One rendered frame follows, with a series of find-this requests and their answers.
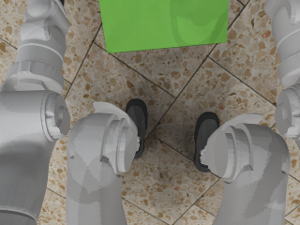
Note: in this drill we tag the robot right forearm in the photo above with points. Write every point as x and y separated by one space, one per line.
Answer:
285 27

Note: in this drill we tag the robot left upper arm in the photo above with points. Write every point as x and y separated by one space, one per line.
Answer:
31 122

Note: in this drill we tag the robot left thigh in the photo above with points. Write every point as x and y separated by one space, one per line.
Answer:
104 150

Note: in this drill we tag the robot left forearm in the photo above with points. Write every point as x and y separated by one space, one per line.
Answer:
41 50

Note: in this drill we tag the robot right upper arm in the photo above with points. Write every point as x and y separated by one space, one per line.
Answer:
287 113

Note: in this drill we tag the left robot foot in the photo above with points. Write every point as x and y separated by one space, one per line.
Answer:
136 109

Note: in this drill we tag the carton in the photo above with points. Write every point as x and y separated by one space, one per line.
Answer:
143 25

